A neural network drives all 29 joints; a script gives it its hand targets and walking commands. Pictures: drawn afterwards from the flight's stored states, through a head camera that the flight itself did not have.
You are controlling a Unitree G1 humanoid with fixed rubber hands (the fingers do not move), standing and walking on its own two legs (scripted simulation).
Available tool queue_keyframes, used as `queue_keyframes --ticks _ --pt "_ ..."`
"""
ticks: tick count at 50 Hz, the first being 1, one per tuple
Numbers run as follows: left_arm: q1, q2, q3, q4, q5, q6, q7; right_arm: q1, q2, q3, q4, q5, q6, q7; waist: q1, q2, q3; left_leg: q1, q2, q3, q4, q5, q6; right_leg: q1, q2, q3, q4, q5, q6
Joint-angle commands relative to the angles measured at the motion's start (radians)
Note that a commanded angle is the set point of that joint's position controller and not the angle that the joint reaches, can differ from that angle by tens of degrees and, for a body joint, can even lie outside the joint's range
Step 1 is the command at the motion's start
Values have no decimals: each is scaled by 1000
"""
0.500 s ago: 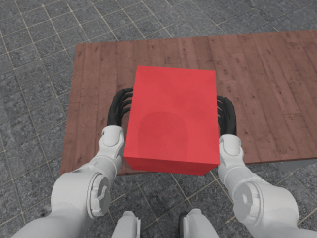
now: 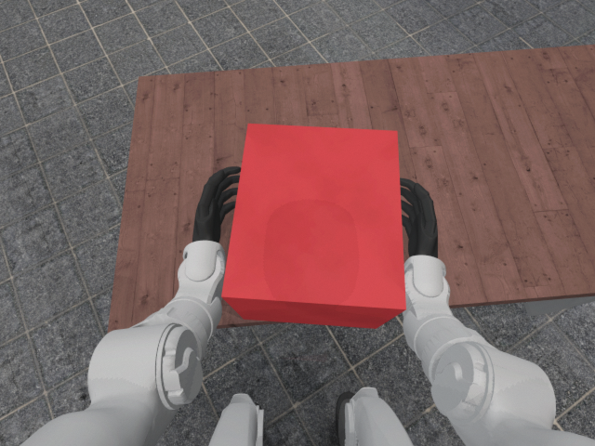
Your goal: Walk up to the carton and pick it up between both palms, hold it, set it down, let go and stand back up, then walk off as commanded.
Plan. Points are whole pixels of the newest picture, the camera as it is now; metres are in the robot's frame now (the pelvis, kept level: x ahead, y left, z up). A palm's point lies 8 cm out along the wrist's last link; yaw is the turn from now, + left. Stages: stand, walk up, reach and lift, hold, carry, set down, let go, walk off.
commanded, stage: reach and lift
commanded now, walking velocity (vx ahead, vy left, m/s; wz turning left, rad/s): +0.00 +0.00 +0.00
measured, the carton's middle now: (315, 231) +0.42 -0.02 -0.06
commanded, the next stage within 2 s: none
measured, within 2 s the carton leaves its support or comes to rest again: leaves its support in 1.10 s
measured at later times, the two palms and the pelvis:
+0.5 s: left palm (210, 229) +0.41 +0.13 -0.03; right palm (420, 244) +0.39 -0.16 -0.04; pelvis +0.00 +0.00 +0.00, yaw +0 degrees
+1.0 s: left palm (208, 251) +0.38 +0.13 -0.03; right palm (424, 258) +0.36 -0.16 -0.04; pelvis -0.02 +0.00 +0.00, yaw +0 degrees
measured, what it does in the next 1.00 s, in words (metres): stands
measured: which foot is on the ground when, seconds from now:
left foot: down 0.00-1.00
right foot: down 0.00-1.00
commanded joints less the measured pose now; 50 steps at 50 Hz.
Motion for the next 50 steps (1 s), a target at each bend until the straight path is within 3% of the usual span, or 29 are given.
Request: queue_keyframes --ticks 1,4,5,9,12,14,16,24,26,27,30,32,33,36,39,40,41,42,44,50 --pt "-230 -527 -124 45 202 -41 -134 -261 608 252 128 -195 -35 171 -37 28 -522 264 -72 128 -59 324 9 487 50 -28 -116 439 -19" --pt "-227 -544 -146 32 181 -46 -129 -264 606 268 121 -184 -42 174 -32 45 -548 298 -64 122 -48 359 3 459 55 -37 -118 424 -22" --pt "-222 -523 -117 61 192 -44 -135 -259 613 272 126 -186 -36 173 -21 24 -520 276 -66 132 -44 343 11 471 49 -36 -112 422 -14" --pt "-214 -549 -153 64 175 -50 -135 -263 613 286 141 -181 -47 170 -38 31 -548 273 -66 119 -42 366 7 481 51 -31 -112 472 -19" --pt "-228 -541 -153 54 176 -51 -130 -263 613 297 149 -171 -46 173 -19 49 -551 273 -63 116 -37 356 8 476 50 -27 -107 437 -20" --pt "-220 -547 -164 54 168 -55 -130 -251 613 304 161 -166 -49 170 -31 43 -551 294 -64 115 -43 372 6 470 52 -30 -115 453 -18" --pt "-218 -552 -169 55 167 -58 -129 -265 616 320 148 -162 -57 169 -19 28 -563 274 -65 118 -37 379 9 489 53 -25 -107 478 -18" --pt "-246 -596 -239 14 150 -93 -116 -278 603 363 144 -145 -120 159 -24 59 -657 356 -59 110 -42 483 -6 499 63 -42 -122 565 -18" --pt "-254 -596 -236 12 148 -99 -114 -283 608 388 143 -136 -129 162 -3 55 -674 362 -55 116 -38 498 -5 505 61 -35 -113 593 -16" --pt "-252 -604 -242 19 136 -102 -116 -283 596 383 145 -137 -130 161 -16 44 -669 383 -54 113 -50 498 -5 504 65 -42 -127 582 -14" --pt "-257 -605 -243 44 135 -101 -111 -295 595 391 155 -140 -132 159 -4 42 -699 376 -53 123 -52 471 -3 502 70 -41 -124 564 -13" --pt "-303 -620 -281 29 107 -101 -109 -338 601 384 145 -140 -131 157 -22 54 -711 381 -53 119 -57 455 -6 493 67 -39 -127 552 -18" --pt "-306 -620 -278 18 104 -100 -107 -337 616 406 130 -134 -128 161 0 45 -718 379 -53 120 -58 449 -2 495 68 -33 -124 536 -16" --pt "-310 -621 -288 45 88 -97 -108 -336 623 418 139 -135 -111 160 -12 35 -729 370 -53 116 -61 419 3 498 70 -28 -120 517 -13" --pt "-320 -638 -328 22 53 -100 -106 -333 639 442 126 -107 -98 160 -11 63 -757 372 -59 116 -56 407 -2 476 75 -22 -117 467 -15" --pt "-343 -625 -330 30 42 -93 -108 -348 643 452 130 -112 -85 158 -6 49 -743 342 -65 117 -57 364 4 480 68 2 -111 439 -14" --pt "-356 -635 -359 9 20 -96 -106 -361 646 447 114 -111 -84 155 -21 34 -739 338 -64 113 -63 346 2 468 73 -2 -119 420 -17" --pt "-359 -626 -357 20 13 -94 -108 -352 666 467 104 -102 -72 155 -10 22 -740 313 -66 117 -55 316 11 471 69 7 -113 380 -14" --pt "-381 -629 -370 14 -2 -93 -109 -363 673 475 104 -96 -59 154 -10 28 -745 285 -72 115 -57 279 11 458 66 27 -112 322 -18" --pt "-430 -674 -422 -41 -59 -88 -105 -385 727 545 57 -36 -13 154 -27 47 -782 288 -82 106 -58 265 9 456 66 40 -101 296 -10"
